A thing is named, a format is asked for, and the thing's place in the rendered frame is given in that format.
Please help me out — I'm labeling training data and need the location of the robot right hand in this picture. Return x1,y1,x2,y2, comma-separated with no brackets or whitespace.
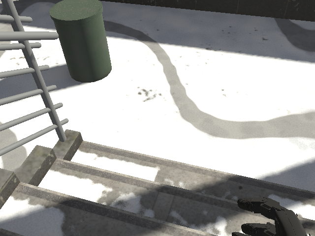
231,197,311,236

